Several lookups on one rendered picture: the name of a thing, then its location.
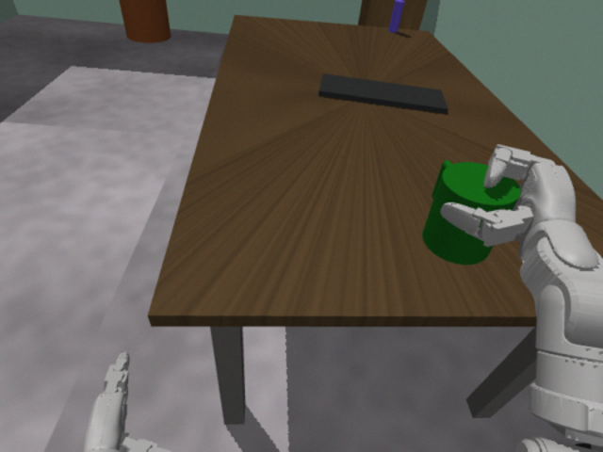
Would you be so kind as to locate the left robot hand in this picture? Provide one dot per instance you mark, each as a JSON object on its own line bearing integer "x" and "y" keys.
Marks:
{"x": 107, "y": 417}

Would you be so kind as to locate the table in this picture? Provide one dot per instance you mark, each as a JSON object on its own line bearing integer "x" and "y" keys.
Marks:
{"x": 307, "y": 211}

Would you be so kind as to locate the right robot hand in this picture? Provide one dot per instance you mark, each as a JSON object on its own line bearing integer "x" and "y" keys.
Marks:
{"x": 547, "y": 193}

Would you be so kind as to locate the right robot arm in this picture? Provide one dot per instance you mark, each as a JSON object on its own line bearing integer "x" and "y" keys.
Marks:
{"x": 565, "y": 277}

